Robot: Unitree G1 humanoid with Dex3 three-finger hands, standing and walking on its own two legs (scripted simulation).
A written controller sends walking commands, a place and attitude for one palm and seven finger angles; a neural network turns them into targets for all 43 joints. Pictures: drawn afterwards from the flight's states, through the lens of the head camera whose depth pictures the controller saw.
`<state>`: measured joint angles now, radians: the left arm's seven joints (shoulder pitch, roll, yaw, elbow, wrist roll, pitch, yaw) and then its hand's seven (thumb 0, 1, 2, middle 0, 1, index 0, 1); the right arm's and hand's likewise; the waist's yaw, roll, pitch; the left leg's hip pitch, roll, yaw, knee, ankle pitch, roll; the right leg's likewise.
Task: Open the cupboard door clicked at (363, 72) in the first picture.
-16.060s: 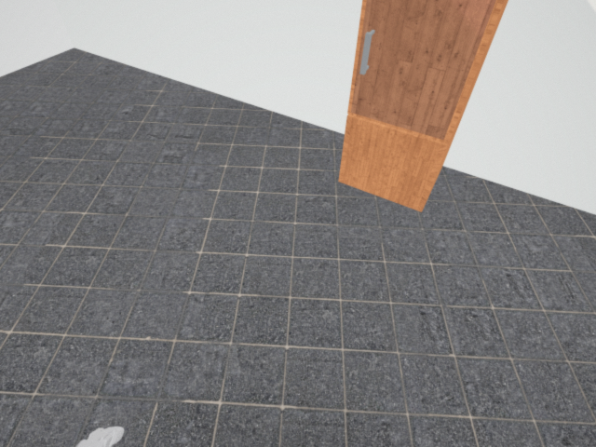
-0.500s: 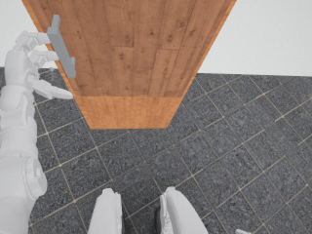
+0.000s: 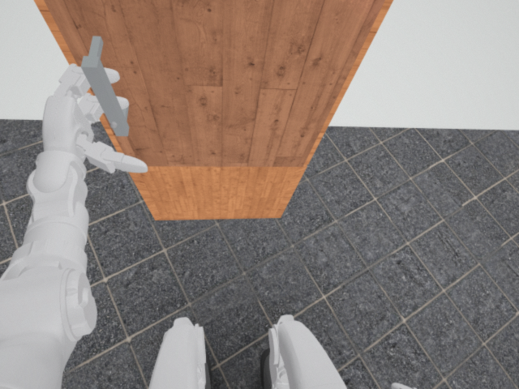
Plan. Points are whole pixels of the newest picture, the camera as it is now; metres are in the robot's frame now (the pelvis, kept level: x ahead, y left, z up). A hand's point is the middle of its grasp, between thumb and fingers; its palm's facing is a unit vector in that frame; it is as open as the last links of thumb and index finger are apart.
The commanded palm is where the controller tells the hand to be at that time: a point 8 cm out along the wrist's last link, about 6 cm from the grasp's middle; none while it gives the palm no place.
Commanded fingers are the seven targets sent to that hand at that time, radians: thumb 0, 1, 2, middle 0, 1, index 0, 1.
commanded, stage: slide the fingers in behind the handle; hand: left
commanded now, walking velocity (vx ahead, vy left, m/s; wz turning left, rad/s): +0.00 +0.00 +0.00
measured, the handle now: (110, 91) +0.55 +0.19 +0.05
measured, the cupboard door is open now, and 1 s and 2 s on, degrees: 0 0 19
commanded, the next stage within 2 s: close the thumb around the handle in 0.54 s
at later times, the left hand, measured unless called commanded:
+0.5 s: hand (118, 125) +0.50 +0.18 +0.04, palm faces -0.01 -1.00 -0.02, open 13.9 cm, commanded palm +0.47 +0.22 +0.04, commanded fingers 0.00 -0.50 0.30 -0.30 -1.20 -0.30 -1.20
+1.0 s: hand (117, 125) +0.49 +0.18 +0.04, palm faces -0.01 -1.00 -0.02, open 10.3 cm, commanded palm +0.47 +0.22 +0.04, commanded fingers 0.00 0.56 0.76 -0.38 -1.31 -0.38 -1.31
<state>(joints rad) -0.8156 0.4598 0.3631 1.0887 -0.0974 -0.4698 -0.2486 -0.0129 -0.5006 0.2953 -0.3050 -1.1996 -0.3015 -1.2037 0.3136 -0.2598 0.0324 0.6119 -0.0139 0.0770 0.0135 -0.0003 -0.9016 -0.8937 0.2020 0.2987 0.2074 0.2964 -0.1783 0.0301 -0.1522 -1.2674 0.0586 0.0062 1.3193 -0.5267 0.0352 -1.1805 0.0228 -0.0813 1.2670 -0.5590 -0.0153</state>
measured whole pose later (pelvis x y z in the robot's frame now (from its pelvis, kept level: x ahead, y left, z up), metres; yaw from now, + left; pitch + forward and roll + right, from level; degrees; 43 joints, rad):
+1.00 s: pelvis +0.00 +0.00 +0.00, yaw +0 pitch +27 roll -4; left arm -0.80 0.43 0.34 1.08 -0.10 -0.49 -0.22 -0.01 0.04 0.53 -0.34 -1.26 -0.34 -1.27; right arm 0.32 -0.25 0.03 0.62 -0.01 0.10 0.02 0.00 -0.90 -0.89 0.20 0.30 0.21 0.30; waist -0.17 0.03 -0.16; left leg -1.25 0.06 0.01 1.31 -0.53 0.03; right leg -1.17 0.02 -0.08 1.26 -0.56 -0.02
